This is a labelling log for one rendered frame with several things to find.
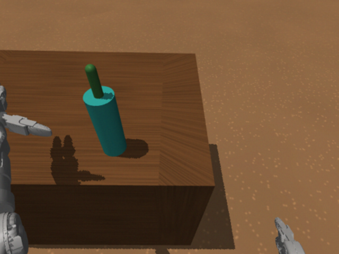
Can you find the left robot arm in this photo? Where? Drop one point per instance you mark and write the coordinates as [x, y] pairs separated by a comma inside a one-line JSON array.
[[13, 238]]

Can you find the left robot hand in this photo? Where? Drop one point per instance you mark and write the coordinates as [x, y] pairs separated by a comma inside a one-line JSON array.
[[19, 124]]

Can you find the bottle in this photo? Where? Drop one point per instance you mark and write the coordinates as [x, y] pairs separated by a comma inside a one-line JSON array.
[[103, 110]]

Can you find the right robot hand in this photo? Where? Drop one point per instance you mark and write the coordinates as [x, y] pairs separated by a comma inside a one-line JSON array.
[[285, 241]]

